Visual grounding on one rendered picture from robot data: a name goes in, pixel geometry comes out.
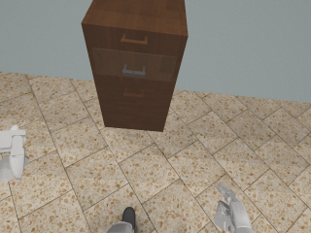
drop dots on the drawer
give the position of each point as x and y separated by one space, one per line
157 67

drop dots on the cabinet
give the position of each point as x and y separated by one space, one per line
161 23

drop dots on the robot left shin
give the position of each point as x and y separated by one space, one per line
123 222

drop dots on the robot left thigh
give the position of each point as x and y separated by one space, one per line
120 228

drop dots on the handle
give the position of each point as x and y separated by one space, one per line
131 73
133 95
134 43

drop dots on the left robot hand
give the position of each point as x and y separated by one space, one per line
11 141

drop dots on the right robot hand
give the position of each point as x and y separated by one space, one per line
235 215

